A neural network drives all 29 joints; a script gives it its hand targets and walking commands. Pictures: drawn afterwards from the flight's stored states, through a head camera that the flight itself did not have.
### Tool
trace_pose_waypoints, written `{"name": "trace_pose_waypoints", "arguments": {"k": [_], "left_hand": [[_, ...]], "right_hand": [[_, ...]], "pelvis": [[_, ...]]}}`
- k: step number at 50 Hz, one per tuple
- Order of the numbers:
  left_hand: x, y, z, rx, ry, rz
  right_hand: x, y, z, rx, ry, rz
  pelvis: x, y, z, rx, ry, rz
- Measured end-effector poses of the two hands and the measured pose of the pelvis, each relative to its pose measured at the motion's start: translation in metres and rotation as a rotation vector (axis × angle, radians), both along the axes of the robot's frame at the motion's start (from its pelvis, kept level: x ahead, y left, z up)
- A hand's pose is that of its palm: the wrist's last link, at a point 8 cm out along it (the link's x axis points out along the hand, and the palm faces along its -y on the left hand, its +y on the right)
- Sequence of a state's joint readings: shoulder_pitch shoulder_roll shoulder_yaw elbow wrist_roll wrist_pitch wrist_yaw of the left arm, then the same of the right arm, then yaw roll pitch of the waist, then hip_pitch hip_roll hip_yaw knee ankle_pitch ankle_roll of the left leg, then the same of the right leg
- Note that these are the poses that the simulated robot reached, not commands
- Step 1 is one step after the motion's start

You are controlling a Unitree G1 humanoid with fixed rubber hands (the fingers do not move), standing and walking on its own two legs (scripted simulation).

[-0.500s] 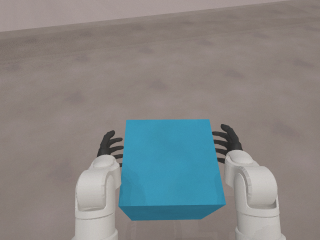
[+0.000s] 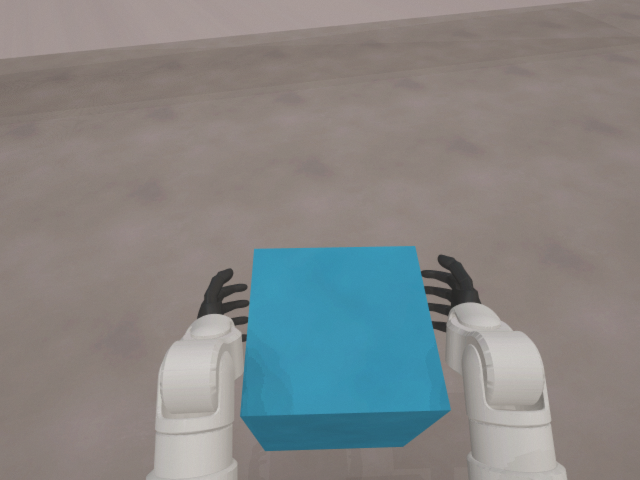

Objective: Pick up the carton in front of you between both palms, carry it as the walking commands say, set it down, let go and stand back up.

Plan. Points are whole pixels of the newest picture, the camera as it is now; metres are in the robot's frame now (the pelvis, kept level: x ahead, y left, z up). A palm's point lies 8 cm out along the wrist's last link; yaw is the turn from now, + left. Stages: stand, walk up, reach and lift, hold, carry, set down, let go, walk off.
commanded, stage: carry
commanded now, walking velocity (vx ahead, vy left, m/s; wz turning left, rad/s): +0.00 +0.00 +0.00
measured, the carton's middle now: (334, 356) +0.28 +0.01 -0.03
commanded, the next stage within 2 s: hold in 0.84 s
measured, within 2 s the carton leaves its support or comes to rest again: neither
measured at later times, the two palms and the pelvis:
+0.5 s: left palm (222, 364) +0.24 +0.15 +0.03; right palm (462, 348) +0.25 -0.15 +0.04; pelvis -0.03 +0.00 +0.00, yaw +0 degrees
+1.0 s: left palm (219, 373) +0.23 +0.15 +0.04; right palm (468, 356) +0.24 -0.15 +0.05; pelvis -0.04 +0.00 +0.01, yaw +1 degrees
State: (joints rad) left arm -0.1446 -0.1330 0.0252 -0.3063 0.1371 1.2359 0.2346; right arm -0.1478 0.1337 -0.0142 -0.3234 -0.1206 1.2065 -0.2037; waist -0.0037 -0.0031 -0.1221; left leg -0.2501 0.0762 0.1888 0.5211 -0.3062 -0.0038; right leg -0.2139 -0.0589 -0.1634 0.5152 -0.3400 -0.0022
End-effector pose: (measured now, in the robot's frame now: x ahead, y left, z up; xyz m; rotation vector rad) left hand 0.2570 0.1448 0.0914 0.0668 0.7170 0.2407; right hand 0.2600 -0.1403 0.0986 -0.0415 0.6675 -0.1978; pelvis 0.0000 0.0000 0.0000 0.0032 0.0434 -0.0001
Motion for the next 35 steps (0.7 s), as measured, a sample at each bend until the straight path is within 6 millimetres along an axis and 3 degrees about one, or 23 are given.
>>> {"name": "trace_pose_waypoints", "arguments": {"k": [27, 35], "left_hand": [[-0.013, 0.001, -0.061, -0.025, 0.023, -0.102], [-0.010, 0.002, -0.060, -0.032, -0.031, -0.093]], "right_hand": [[-0.008, -0.010, -0.060, 0.001, 0.018, 0.065], [-0.006, -0.010, -0.060, 0.010, -0.034, 0.063]], "pelvis": [[-0.035, -0.001, 0.003, -0.002, -0.010, 0.002], [-0.040, -0.002, 0.002, -0.002, -0.009, 0.002]]}}
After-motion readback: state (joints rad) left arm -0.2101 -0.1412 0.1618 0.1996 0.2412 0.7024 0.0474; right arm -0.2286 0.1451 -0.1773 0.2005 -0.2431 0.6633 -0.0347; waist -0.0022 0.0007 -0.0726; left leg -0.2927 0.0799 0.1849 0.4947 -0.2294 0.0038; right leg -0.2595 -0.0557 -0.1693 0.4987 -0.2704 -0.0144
